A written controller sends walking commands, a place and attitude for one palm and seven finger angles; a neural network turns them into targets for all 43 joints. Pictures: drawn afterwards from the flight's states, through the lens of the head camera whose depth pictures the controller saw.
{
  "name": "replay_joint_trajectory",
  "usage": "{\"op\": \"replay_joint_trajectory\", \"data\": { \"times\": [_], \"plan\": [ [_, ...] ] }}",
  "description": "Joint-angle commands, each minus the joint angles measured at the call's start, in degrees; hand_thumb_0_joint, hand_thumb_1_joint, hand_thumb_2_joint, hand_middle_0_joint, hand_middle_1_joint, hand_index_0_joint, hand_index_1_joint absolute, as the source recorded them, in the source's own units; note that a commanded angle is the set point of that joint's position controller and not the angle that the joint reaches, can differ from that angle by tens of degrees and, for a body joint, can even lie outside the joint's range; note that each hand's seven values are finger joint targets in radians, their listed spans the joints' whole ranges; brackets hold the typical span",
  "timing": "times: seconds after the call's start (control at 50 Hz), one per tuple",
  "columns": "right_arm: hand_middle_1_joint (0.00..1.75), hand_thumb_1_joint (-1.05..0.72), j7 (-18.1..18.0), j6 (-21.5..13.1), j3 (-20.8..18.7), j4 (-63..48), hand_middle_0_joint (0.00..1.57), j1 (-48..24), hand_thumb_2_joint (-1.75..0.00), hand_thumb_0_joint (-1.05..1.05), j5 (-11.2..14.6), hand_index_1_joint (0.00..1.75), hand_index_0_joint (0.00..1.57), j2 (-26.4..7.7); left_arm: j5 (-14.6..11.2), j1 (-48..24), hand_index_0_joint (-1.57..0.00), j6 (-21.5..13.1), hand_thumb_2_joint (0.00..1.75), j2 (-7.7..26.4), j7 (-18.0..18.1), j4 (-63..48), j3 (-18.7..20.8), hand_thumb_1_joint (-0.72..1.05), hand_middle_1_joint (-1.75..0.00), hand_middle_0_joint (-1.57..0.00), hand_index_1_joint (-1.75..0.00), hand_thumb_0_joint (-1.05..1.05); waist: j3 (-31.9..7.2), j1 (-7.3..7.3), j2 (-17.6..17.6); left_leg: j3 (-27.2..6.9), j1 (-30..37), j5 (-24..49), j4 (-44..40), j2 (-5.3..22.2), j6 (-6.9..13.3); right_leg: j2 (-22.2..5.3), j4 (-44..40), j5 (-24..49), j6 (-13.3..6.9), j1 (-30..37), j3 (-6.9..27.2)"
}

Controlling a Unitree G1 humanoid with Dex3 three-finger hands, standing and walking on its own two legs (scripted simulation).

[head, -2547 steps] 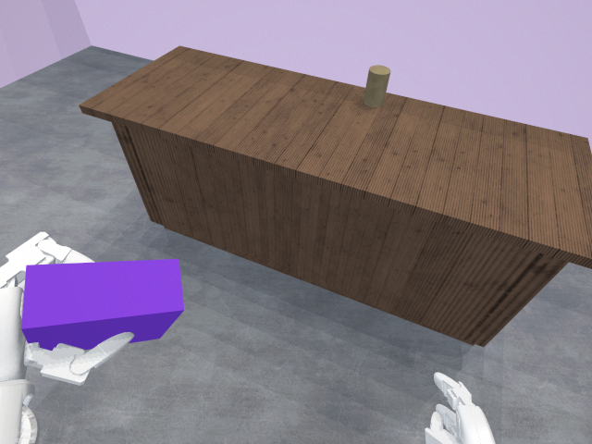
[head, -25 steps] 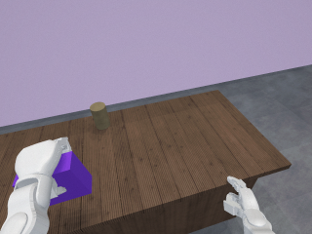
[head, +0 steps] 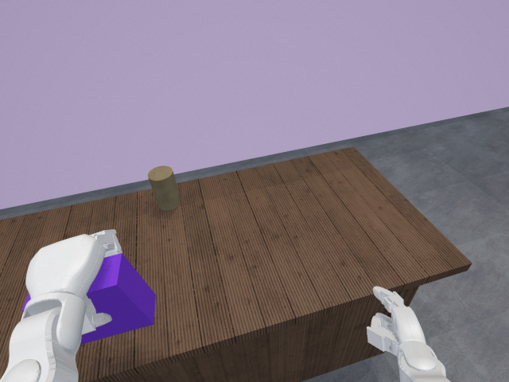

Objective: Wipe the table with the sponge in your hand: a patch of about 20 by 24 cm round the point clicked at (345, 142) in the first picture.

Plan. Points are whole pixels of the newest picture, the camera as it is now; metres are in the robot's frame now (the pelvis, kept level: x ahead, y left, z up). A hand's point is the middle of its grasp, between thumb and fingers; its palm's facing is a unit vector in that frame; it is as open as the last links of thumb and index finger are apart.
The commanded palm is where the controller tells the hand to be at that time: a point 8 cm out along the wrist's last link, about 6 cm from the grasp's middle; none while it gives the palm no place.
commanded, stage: bring the sponge back beside the body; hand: left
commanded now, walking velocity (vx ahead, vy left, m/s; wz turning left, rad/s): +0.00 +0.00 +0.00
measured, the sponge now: (104, 307) +0.18 +0.28 +0.04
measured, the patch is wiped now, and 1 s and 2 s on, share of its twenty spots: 1.00 1.00 1.00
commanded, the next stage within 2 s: step back with the hand held close in 0.28 s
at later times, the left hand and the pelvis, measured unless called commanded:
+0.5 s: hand (112, 268) +0.21 +0.25 +0.12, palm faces +0.25 -0.69 -0.68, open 9.6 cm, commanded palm +0.16 +0.28 +0.18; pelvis +0.00 +0.00 +0.00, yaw +0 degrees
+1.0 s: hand (97, 256) +0.20 +0.27 +0.15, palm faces +0.35 -0.85 -0.39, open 9.6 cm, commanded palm +0.15 +0.30 +0.18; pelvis -0.01 +0.02 -0.01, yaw +0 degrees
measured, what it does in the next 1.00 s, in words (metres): stands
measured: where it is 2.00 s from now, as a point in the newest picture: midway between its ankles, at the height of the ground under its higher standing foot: outside the picture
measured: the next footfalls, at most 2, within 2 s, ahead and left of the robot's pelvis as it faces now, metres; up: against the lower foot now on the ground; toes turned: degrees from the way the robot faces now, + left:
right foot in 1.98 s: -0.22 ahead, -0.11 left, +0.00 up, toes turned +0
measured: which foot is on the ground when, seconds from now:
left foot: down 0.00-1.00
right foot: down 0.00-1.00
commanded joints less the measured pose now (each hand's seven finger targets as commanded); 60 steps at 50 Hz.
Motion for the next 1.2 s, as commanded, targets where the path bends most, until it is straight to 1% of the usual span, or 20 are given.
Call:
{"op": "replay_joint_trajectory", "data": {
  "times": [0.0, 0.04, 0.2, 0.34, 0.38, 0.4, 0.42, 0.44, 0.46, 0.48, 0.54, 0.56, 0.6, 0.64, 0.72, 0.76, 0.94, 1.04, 1.12, 1.18],
  "plan": [
    [0.30, -0.90, -0.5, -3.5, -1.6, -10.6, 0.20, -15.8, -0.90, 0.00, -0.6, 0.30, 0.20, -5.1, 3.4, -13.2, -1.20, -2.0, 1.30, 13.6, 4.0, -11.8, 10.3, 0.10, -1.60, -1.20, -1.60, 0.00, -5.3, 0.34, 0.2, -3.4, 3.0, -3.5, -5.2, -0.4, 1.9, 0.4, -6.6, -1.6, -3.7, -4.7, 3.8],
    [0.30, -0.90, -0.4, -3.7, -2.1, -10.3, 0.20, -15.6, -0.90, 0.00, -0.4, 0.30, 0.20, -5.3, 3.6, -13.4, -1.20, -2.3, 1.30, 15.5, 4.9, -12.9, 12.3, 0.10, -1.60, -1.20, -1.60, 0.00, -5.9, 0.19, 0.4, -3.8, 2.9, -4.2, -5.6, 0.0, 1.6, 0.5, -6.5, -2.8, -3.9, -4.4, 5.9],
    [0.30, -0.90, -0.5, -3.8, -1.6, -10.6, 0.20, -16.4, -0.90, 0.00, -0.1, 0.30, 0.20, -5.2, 1.2, -13.4, -1.20, -0.3, 1.30, 10.3, 3.5, -9.4, 7.6, 0.10, -1.60, -1.20, -1.60, 0.00, -3.9, -0.11, -1.4, -3.3, 2.7, -5.7, -6.2, -0.1, 1.7, 0.3, -6.9, -2.5, -3.3, -6.2, 3.2],
    [0.30, -0.90, -0.7, -4.4, -1.9, -10.8, 0.20, -15.4, -0.90, 0.00, -0.4, 0.30, 0.20, -5.4, 2.7, -13.0, -1.20, -1.5, 1.30, 15.2, 4.4, -14.1, 11.8, 0.10, -1.60, -1.20, -1.60, 0.00, -7.0, 0.18, 1.2, -3.8, 2.3, -4.9, -6.1, 0.1, 1.7, 0.6, -5.5, -1.8, -3.7, -3.1, 5.0],
    [0.30, -0.90, -0.7, -4.2, -1.5, -9.8, 0.20, -15.1, -0.90, 0.00, -0.3, 0.30, 0.20, -5.0, 3.3, -12.9, -1.20, -1.0, 1.30, 12.1, 4.7, -7.9, 9.7, 0.10, -1.60, -1.20, -1.60, 0.00, -4.5, -0.39, -2.0, -3.4, 2.0, -4.1, -5.6, -0.1, 1.5, 0.7, -6.2, -2.1, -3.7, -5.6, 3.8],
    [0.30, -0.90, -1.0, -4.5, -0.9, -23.5, 0.20, -5.6, -0.90, 0.00, -0.4, 0.30, 0.20, -3.2, -48.2, -22.1, -1.20, -15.4, 1.30, 3.3, 5.5, -23.6, 20.9, 0.10, -1.60, -1.20, -1.60, 0.00, 6.0, -5.91, -10.2, -3.2, -0.1, -13.6, -0.2, 0.6, 3.0, -1.7, -11.4, -3.6, -3.0, -20.0, 7.6],
    [0.30, -0.90, -1.4, -5.0, 0.2, -18.2, 0.20, -0.8, -0.90, 0.00, -1.6, 0.30, 0.20, -3.6, -48.9, -10.0, -1.20, -19.5, 1.30, 9.8, 6.6, -10.8, 24.5, 0.10, -1.60, -1.20, -1.60, 0.00, 3.2, -5.51, -17.1, -3.2, 0.8, -14.2, 3.1, 0.2, 2.8, -3.6, -12.7, -7.4, -3.6, -22.3, 8.1],
    [0.30, -0.90, -1.1, -5.0, 0.0, -17.6, 0.20, -1.4, -0.90, 0.00, -2.0, 0.30, 0.20, -3.7, -48.9, -8.0, -1.20, -21.0, 1.30, 9.1, 6.6, -10.2, 23.1, 0.10, -1.60, -1.20, -1.60, 0.00, 4.5, -5.43, -16.3, -3.1, 1.4, -13.8, 3.9, -0.7, 2.4, -4.1, -13.1, -8.6, -4.5, -24.4, 9.2],
    [0.30, -0.90, -1.4, -4.5, -0.6, -17.2, 0.20, 3.1, -0.90, 0.00, -1.7, 0.30, 0.20, -3.6, -51.5, -7.9, -1.20, -23.3, 1.30, 6.4, 6.9, -14.9, 23.9, 0.10, -1.60, -1.20, -1.60, 0.00, 0.7, -6.02, -19.4, -3.6, 1.4, -12.5, 6.8, 0.6, 2.2, -6.8, -12.3, -6.9, -3.9, -22.6, 7.3],
    [0.30, -0.90, -1.8, -5.0, -1.1, -17.3, 0.20, 3.3, -0.90, 0.00, -1.4, 0.30, 0.20, -4.2, -52.7, -8.7, -1.20, -25.1, 1.30, 6.8, 7.4, -20.1, 24.9, 0.10, -1.60, -1.20, -1.60, 0.00, -2.9, -6.57, -16.7, -3.2, 2.2, -10.0, 9.1, 1.4, 2.0, -9.0, -10.6, -1.7, -4.1, -21.9, 8.0],
    [0.30, -0.90, -2.3, -5.8, -2.3, -17.0, 0.20, 5.1, -0.90, 0.00, -2.2, 0.30, 0.20, -6.7, -54.2, -1.5, -1.20, -28.8, 1.30, 9.6, 9.0, -29.0, 29.9, 0.10, -1.60, -1.20, -1.60, 0.00, -12.1, -6.21, 3.8, -6.1, 1.9, 4.2, 3.8, 4.7, 2.8, -7.9, 0.4, 13.9, -2.8, -12.9, 4.7],
    [0.30, -0.90, -1.9, -5.9, -2.5, -17.1, 0.20, 5.2, -0.90, 0.00, -2.0, 0.30, 0.20, -6.4, -54.2, 2.3, -1.20, -29.6, 1.30, 5.7, 9.0, -29.8, 27.9, 0.10, -1.60, -1.20, -1.60, 0.00, -14.5, -5.67, 8.4, -7.5, 0.6, 5.5, 2.1, 5.8, 3.1, -6.1, 3.2, 11.4, -1.9, -10.8, 1.7],
    [0.30, -0.90, -1.6, -6.9, -3.3, -17.2, 0.20, 5.6, -0.90, 0.00, -2.1, 0.30, 0.20, -6.6, -54.2, 7.8, -1.20, -31.1, 1.30, 5.4, 9.2, -29.3, 30.1, 0.10, -1.60, -1.20, -1.60, 0.00, -12.0, -5.54, 10.4, -8.6, -6.1, -2.7, -0.6, 6.8, 3.5, -3.6, 4.3, 3.0, -0.8, -10.7, -0.6],
    [0.30, -0.90, -1.6, -7.5, -3.5, -16.5, 0.20, 6.1, -0.90, 0.00, -2.4, 0.30, 0.20, -6.4, -54.2, 11.0, -1.20, -31.6, 1.30, 7.2, 9.4, -29.2, 32.9, 0.10, -1.60, -1.20, -1.60, 0.00, -10.7, -5.65, 8.4, -9.6, -8.9, -1.4, -1.2, 6.7, 3.4, -3.1, 4.9, 4.4, -0.5, -10.2, -1.2],
    [0.30, -0.90, -2.1, -7.9, -4.5, -15.5, 0.20, 7.3, -0.90, 0.00, -1.6, 0.30, 0.20, -6.4, -54.4, 11.0, -1.20, -32.4, 1.30, 4.8, 9.3, -25.1, 31.5, 0.10, -1.60, -1.20, -1.60, 0.00, -11.8, -6.60, -5.8, -7.6, -6.8, 5.7, 4.5, 6.6, 2.4, -5.2, 1.8, 12.1, -0.9, -12.6, 0.5],
    [0.30, -0.90, -2.2, -8.2, -4.5, -14.6, 0.20, 7.3, -0.90, 0.00, -1.6, 0.30, 0.20, -6.5, -54.6, 11.1, -1.20, -32.5, 1.30, 3.3, 9.2, -22.8, 29.6, 0.10, -1.60, -1.20, -1.60, 0.00, -12.2, -7.01, -6.9, -7.7, -4.8, 7.2, 3.7, 6.7, 2.2, -4.7, 2.9, 10.8, -0.6, -13.5, -0.5],
    [0.30, -0.90, -2.2, -10.6, -4.8, -14.1, 0.20, 5.8, -0.90, 0.00, -2.3, 0.30, 0.20, -7.6, -52.3, 6.6, -1.20, -34.7, 1.30, 6.3, 10.1, -29.5, 31.2, 0.10, -1.60, -1.20, -1.60, 0.00, -9.4, -6.72, 2.8, -12.2, -17.3, -11.6, -4.7, 8.7, 4.8, -1.7, 7.0, 5.4, 0.4, -6.4, -0.5],
    [0.30, -0.90, -1.9, -10.8, -5.0, -14.1, 0.20, 7.2, -0.90, 0.00, -2.7, 0.30, 0.20, -7.0, -52.1, 7.7, -1.20, -35.4, 1.30, 5.6, 10.0, -27.2, 32.0, 0.10, -1.60, -1.20, -1.60, 0.00, -6.7, -7.68, -0.5, -9.7, -22.1, -24.6, -0.7, 6.2, 4.1, -4.1, 4.9, 4.0, -1.0, -9.0, 2.7],
    [0.30, -0.90, -1.9, -10.6, -4.8, -14.2, 0.20, 7.2, -0.90, 0.00, -2.7, 0.30, 0.20, -6.3, -52.4, 5.9, -1.20, -35.4, 1.30, 3.2, 10.2, -25.6, 29.3, 0.10, -1.60, -1.20, -1.60, 0.00, -6.5, -8.12, -3.1, -7.3, -14.8, -21.8, 5.8, 4.7, 2.3, -6.7, 1.1, -1.5, -2.6, -20.5, 5.1],
    [0.30, -0.90, -2.2, -10.6, -4.7, -14.5, 0.20, 6.5, -0.90, 0.00, -2.6, 0.30, 0.20, -6.5, -52.4, 4.2, -1.20, -35.1, 1.30, 3.0, 10.3, -25.9, 28.3, 0.10, -1.60, -1.20, -1.60, 0.00, -7.2, -8.16, -2.3, -8.4, -12.8, -18.5, 3.1, 6.2, 2.5, -5.0, 3.5, 1.0, -1.5, -21.1, 2.5]
  ]
}}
